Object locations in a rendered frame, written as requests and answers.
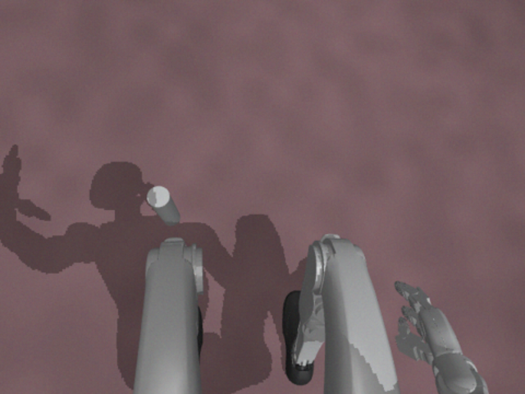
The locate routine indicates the right robot arm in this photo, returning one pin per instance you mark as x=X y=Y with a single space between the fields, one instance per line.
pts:
x=457 y=374

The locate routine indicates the right robot hand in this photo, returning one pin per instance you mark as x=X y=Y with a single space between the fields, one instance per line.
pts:
x=431 y=324

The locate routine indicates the can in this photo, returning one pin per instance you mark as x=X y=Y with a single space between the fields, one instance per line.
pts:
x=161 y=201

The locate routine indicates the right robot foot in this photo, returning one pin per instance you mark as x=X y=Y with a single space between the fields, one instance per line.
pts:
x=297 y=374

